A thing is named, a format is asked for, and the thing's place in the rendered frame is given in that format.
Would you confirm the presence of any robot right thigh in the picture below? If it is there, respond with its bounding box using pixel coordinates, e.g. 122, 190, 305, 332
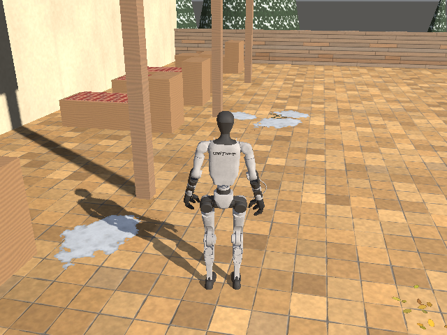
231, 195, 247, 246

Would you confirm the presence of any left robot hand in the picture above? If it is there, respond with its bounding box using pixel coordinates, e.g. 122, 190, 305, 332
184, 194, 200, 209

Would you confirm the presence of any robot right forearm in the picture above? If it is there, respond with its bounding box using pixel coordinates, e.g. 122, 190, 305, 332
250, 171, 263, 200

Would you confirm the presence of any robot left upper arm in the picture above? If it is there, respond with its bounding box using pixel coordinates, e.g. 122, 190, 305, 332
191, 140, 210, 179

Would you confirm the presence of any humanoid robot head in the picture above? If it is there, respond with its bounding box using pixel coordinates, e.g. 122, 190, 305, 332
213, 111, 237, 145

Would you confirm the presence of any right robot hand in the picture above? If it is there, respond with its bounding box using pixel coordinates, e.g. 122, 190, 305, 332
248, 199, 265, 216

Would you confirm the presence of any robot left forearm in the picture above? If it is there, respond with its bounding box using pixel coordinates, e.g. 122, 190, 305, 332
185, 168, 198, 196

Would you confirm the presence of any robot right upper arm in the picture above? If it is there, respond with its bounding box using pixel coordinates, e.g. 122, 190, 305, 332
240, 142, 257, 181

